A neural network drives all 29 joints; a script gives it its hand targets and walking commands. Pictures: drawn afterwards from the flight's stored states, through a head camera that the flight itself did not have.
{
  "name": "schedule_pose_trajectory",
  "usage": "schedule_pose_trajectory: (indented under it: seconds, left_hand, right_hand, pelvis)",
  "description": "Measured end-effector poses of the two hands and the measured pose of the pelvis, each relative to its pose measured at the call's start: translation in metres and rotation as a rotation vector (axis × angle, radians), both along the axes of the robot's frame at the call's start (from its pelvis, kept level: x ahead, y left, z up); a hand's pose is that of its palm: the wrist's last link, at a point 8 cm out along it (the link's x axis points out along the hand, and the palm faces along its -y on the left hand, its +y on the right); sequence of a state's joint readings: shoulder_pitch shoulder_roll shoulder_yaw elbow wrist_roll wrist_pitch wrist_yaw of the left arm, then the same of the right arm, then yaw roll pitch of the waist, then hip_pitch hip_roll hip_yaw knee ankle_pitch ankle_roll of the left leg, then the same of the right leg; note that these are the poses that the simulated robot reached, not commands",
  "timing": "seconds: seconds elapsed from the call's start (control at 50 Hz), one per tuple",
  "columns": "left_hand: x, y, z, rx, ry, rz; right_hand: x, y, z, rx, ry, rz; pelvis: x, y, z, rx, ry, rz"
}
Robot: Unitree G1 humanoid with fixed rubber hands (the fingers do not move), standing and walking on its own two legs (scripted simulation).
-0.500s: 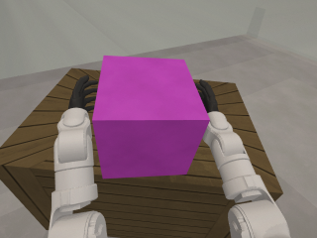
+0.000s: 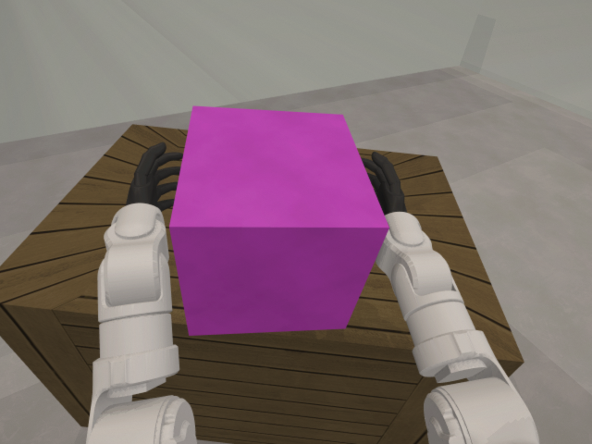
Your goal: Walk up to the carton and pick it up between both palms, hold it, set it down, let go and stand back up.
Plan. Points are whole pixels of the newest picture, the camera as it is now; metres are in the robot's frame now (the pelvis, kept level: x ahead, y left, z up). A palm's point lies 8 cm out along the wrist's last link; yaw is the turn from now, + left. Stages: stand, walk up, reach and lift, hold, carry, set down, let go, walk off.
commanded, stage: hold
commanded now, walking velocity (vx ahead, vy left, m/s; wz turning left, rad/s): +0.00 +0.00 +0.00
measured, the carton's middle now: (270, 218) +0.38 +0.02 +0.14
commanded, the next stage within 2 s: none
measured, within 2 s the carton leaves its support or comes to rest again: neither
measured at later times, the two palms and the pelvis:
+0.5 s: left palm (146, 204) +0.36 +0.17 +0.19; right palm (388, 208) +0.36 -0.14 +0.18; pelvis +0.00 +0.00 +0.00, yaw +0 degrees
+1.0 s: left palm (144, 204) +0.36 +0.17 +0.19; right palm (387, 208) +0.35 -0.14 +0.18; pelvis +0.00 +0.00 +0.00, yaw +0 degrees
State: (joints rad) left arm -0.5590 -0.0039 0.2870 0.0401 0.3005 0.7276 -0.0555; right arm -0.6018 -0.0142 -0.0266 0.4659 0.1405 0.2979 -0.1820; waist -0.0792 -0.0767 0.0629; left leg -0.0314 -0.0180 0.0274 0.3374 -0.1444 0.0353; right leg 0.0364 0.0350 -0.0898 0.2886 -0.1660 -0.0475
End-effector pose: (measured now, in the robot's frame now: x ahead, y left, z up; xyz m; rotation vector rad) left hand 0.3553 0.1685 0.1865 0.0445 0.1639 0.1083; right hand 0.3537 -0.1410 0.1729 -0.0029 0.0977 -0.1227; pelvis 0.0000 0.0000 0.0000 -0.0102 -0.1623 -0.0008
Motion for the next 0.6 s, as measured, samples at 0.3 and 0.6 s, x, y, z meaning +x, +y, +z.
schedule_pose_trajectory:
  seconds: [0.3, 0.6]
  left_hand:
    - [0.0032, -0.0007, 0.0019, -0.002, -0.004, 0.003]
    - [0.0001, -0.0002, 0.0022, 0.001, -0.013, -0.002]
  right_hand:
    - [0.004, -0.0009, 0.0025, -0.008, -0.005, 0.002]
    - [-0.0005, -0.0005, 0.0025, -0.004, -0.013, -0.004]
  pelvis:
    - [0.0016, 0.0013, 0.0002, 0.0, -0.002, -0.002]
    - [0.0042, 0.0029, -0.0003, -0.003, -0.015, -0.001]
